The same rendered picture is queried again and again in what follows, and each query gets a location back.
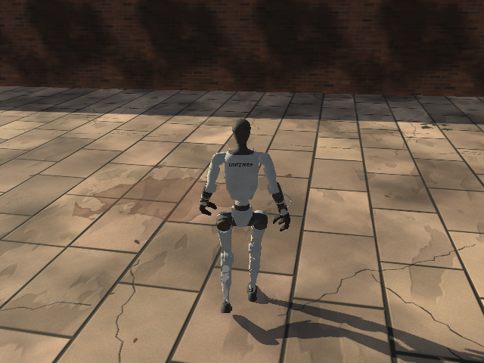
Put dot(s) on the left robot shin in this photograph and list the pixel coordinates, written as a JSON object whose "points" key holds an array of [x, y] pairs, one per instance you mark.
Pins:
{"points": [[225, 279]]}

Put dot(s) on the robot left hand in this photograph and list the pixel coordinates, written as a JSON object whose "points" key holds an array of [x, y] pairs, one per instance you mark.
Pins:
{"points": [[204, 211]]}

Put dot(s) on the robot right hand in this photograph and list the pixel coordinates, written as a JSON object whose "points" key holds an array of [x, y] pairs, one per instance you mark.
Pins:
{"points": [[285, 218]]}

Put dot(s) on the left robot foot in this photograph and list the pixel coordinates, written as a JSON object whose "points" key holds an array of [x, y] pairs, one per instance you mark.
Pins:
{"points": [[226, 308]]}

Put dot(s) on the left robot forearm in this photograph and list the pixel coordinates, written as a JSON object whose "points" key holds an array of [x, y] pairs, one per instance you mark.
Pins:
{"points": [[205, 196]]}

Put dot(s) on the right robot upper arm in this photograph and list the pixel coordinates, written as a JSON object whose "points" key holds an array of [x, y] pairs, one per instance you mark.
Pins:
{"points": [[269, 171]]}

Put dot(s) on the right robot forearm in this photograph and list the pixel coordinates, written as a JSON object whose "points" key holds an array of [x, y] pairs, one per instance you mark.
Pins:
{"points": [[280, 202]]}

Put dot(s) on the left robot upper arm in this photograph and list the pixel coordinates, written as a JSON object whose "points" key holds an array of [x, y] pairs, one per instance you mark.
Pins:
{"points": [[218, 159]]}

